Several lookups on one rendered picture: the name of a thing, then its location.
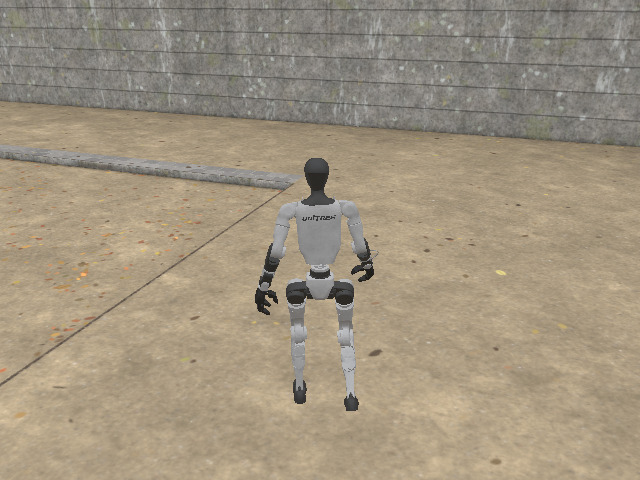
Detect robot right hand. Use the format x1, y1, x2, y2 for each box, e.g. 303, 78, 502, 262
351, 265, 374, 282

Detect robot left shin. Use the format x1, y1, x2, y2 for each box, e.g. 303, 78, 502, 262
290, 326, 305, 391

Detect right robot upper arm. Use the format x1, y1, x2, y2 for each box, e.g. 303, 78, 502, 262
339, 200, 367, 254

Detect robot left thigh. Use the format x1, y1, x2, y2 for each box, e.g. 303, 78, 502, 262
286, 278, 307, 344

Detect robot left hand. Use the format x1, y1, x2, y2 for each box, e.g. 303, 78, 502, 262
255, 288, 278, 315

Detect right robot forearm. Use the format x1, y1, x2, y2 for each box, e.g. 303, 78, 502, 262
357, 238, 373, 269

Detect left robot forearm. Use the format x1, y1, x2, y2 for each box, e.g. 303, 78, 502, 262
258, 243, 280, 291

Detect left robot upper arm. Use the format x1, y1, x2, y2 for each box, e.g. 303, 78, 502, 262
270, 202, 297, 259

